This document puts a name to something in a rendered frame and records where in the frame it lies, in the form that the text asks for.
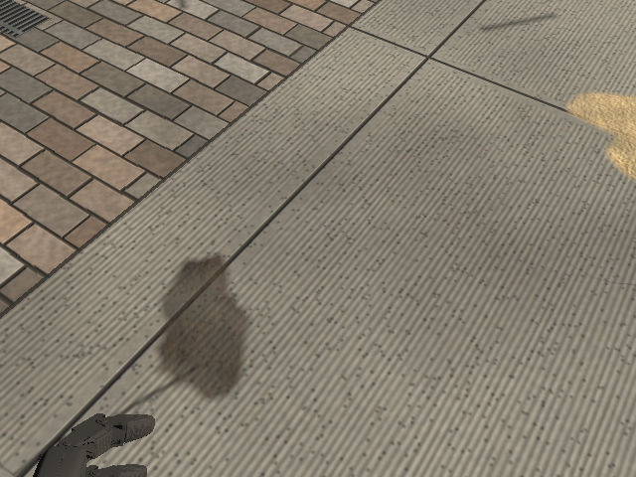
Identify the robot left hand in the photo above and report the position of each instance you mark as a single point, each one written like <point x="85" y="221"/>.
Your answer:
<point x="90" y="439"/>

